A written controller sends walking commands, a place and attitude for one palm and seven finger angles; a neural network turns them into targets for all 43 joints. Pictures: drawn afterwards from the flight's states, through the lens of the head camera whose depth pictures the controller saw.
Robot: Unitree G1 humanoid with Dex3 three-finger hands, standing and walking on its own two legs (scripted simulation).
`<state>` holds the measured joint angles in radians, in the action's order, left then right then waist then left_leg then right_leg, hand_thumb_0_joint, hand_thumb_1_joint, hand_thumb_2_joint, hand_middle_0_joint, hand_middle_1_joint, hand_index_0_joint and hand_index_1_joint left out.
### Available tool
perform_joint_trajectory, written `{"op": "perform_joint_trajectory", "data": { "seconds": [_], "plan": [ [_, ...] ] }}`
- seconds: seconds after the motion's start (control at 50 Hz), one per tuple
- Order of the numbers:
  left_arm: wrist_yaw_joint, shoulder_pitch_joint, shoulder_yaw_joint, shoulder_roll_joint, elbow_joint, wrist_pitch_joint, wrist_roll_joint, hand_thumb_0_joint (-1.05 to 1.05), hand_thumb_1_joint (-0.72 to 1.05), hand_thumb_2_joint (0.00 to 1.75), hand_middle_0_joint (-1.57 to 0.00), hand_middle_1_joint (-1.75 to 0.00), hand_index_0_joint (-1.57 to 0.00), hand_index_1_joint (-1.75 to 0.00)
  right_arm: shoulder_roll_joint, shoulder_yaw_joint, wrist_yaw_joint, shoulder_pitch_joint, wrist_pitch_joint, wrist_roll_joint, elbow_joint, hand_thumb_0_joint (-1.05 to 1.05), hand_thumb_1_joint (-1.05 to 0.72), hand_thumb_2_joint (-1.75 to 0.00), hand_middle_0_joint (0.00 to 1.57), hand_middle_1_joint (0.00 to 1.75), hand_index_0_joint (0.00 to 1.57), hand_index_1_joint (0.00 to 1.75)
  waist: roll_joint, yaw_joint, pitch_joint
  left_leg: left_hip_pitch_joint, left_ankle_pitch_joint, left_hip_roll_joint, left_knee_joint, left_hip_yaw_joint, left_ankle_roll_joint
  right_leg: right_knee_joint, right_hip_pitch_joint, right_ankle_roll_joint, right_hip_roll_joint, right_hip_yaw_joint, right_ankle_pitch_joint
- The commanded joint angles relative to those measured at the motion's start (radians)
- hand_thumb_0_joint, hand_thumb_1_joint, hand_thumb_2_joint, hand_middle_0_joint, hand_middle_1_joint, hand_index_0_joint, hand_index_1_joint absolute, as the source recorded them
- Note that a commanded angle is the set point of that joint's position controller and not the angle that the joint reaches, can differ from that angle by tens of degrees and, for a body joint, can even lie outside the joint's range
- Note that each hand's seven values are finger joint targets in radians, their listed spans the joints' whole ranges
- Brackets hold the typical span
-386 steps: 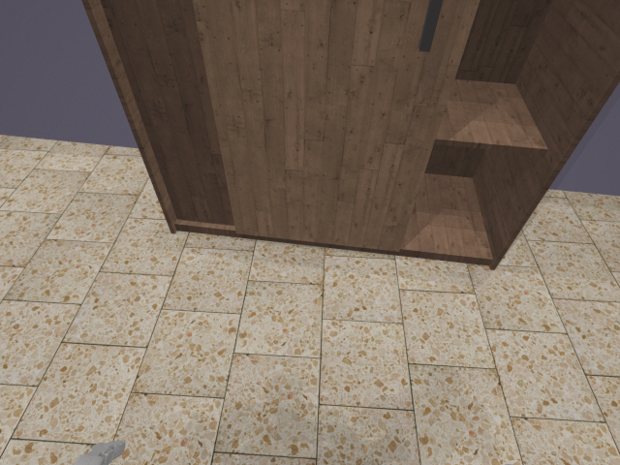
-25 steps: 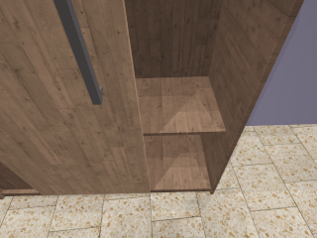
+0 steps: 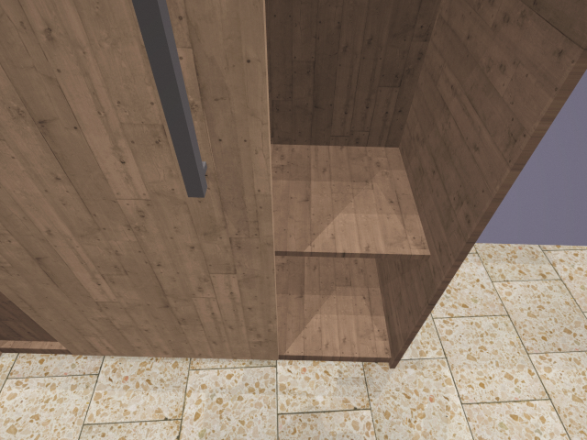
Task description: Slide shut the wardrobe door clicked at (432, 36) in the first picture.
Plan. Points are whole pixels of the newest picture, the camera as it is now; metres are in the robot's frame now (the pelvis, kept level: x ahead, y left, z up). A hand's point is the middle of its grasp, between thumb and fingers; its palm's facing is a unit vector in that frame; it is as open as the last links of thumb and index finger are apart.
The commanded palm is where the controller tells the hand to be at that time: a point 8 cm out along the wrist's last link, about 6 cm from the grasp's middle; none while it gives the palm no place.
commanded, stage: come to a stop and stand still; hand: left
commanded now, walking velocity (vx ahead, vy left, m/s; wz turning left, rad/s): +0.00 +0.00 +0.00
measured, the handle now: (181, 100) +0.46 +0.18 +0.24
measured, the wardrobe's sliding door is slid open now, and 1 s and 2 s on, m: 0.38 0.38 0.38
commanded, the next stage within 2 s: look again from close up in 0.48 s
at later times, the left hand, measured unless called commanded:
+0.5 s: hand out of the picture +0.00 +0.20 -0.17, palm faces +0.03 -0.98 -0.20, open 7.4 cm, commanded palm none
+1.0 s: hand out of the picture -0.01 +0.23 -0.18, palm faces +0.00 -0.98 -0.21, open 7.4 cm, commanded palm none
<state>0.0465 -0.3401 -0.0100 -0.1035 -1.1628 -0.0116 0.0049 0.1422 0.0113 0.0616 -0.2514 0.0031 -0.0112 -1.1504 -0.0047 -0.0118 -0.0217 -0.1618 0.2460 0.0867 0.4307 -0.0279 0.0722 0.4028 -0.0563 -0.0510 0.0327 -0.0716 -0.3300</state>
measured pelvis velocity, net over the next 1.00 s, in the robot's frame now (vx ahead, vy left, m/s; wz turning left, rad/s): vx -0.03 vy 0.05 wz -0.02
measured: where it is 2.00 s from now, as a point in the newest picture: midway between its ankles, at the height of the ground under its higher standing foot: outside the picture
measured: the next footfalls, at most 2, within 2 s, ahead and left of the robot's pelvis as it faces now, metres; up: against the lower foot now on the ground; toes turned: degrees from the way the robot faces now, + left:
none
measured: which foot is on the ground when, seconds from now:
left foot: down 0.00-1.00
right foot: down 0.00-1.00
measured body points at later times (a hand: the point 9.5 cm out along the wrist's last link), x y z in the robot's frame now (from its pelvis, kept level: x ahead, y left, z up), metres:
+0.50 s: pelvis +0.00 +0.03 +0.00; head +0.01 +0.03 +0.45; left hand +0.00 +0.26 -0.16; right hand -0.02 -0.18 -0.16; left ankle -0.01 +0.17 -0.74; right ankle -0.07 -0.08 -0.74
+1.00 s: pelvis -0.03 +0.05 -0.01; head -0.03 +0.05 +0.44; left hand -0.01 +0.28 -0.16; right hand +0.01 -0.18 -0.16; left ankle -0.01 +0.17 -0.74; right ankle -0.07 -0.08 -0.74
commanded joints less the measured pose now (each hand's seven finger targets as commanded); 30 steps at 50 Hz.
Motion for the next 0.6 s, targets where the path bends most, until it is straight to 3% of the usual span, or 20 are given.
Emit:
{"op": "perform_joint_trajectory", "data": {
  "seconds": [0.0,0.22,0.26,0.46,0.54,0.56,0.58],
  "plan": [
    [0.004,-0.080,-0.014,-0.114,0.016,-0.007,0.000,0.00,0.90,0.90,-0.20,-0.30,-0.20,-0.30,0.063,0.006,-0.004,-0.077,-0.009,0.003,0.017,0.00,-0.90,-0.90,0.20,0.30,0.20,0.30,0.009,0.011,-0.040,0.049,-0.295,0.028,-0.023,0.013,-0.062,-0.065,-0.082,0.031,-0.139,0.089,0.467],
    [-0.001,-0.038,-0.013,-0.137,0.029,-0.005,-0.001,0.00,0.90,0.90,-0.20,-0.30,-0.20,-0.30,0.088,0.003,-0.010,-0.079,-0.020,0.001,0.018,0.00,-0.90,-0.90,0.20,0.30,0.20,0.30,0.028,0.007,-0.028,0.056,-0.307,0.031,-0.067,0.034,-0.073,-0.073,-0.070,0.029,-0.139,0.086,0.341],
    [-0.002,-0.034,-0.013,-0.140,0.031,-0.004,-0.002,0.00,0.90,0.90,-0.20,-0.30,-0.20,-0.30,0.087,0.003,-0.011,-0.079,-0.020,0.003,0.019,0.00,-0.90,-0.90,0.20,0.30,0.20,0.30,0.005,0.004,-0.037,0.050,-0.289,0.032,-0.075,0.038,-0.077,-0.080,-0.070,0.031,-0.137,0.081,0.309],
    [-0.001,-0.031,-0.011,-0.143,0.033,-0.006,-0.001,0.00,0.90,0.90,-0.20,-0.30,-0.20,-0.30,0.088,0.004,-0.014,-0.090,-0.025,0.003,0.014,0.00,-0.90,-0.90,0.20,0.30,0.20,0.30,-0.007,0.005,-0.039,0.051,-0.285,0.028,-0.087,0.040,-0.081,-0.085,-0.074,0.035,-0.142,0.083,0.299],
    [-0.001,-0.037,-0.011,-0.141,0.030,-0.008,0.000,0.00,0.90,0.90,-0.20,-0.30,-0.20,-0.30,0.085,0.005,-0.014,-0.094,-0.027,0.003,0.012,0.00,-0.90,-0.90,0.20,0.30,0.20,0.30,0.017,0.006,-0.038,0.054,-0.291,0.026,-0.089,0.037,-0.080,-0.083,-0.080,0.035,-0.144,0.086,0.307],
    [-0.008,-0.018,0.023,-0.248,0.105,-0.045,0.002,0.00,0.90,0.90,-0.20,-0.30,-0.20,-0.30,0.133,0.004,-0.033,-0.048,-0.033,-0.013,0.119,0.00,-0.90,-0.90,0.20,0.30,0.20,0.30,0.118,0.020,-0.160,-0.006,-0.258,-0.045,-0.048,0.053,-0.103,-0.063,-0.153,0.013,-0.111,0.100,0.329],
    [-0.001,-0.007,-0.007,-0.217,0.114,-0.036,0.002,0.00,0.90,0.90,-0.20,-0.30,-0.20,-0.30,0.123,0.027,-0.035,-0.043,-0.039,-0.012,0.129,0.00,-0.90,-0.90,0.20,0.30,0.20,0.30,0.103,0.007,-0.107,-0.054,-0.217,0.006,0.010,0.042,-0.096,-0.003,-0.196,0.010,-0.147,0.120,0.247]
  ]
}}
